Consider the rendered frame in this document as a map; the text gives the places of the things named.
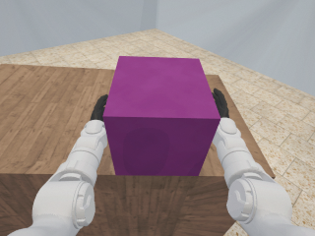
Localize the right robot hand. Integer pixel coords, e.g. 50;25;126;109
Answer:
212;88;229;118

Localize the pedestal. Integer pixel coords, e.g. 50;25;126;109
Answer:
0;63;276;236

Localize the right robot forearm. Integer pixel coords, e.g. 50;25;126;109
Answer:
212;117;292;214

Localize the robot left upper arm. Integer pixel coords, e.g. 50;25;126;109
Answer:
7;180;95;236

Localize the carton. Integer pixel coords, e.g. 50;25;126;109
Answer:
102;56;221;176

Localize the left robot hand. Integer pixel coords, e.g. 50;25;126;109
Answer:
90;94;108;122

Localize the robot right upper arm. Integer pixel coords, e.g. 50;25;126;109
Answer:
226;177;315;236

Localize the left robot forearm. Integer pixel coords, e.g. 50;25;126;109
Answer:
31;120;107;221

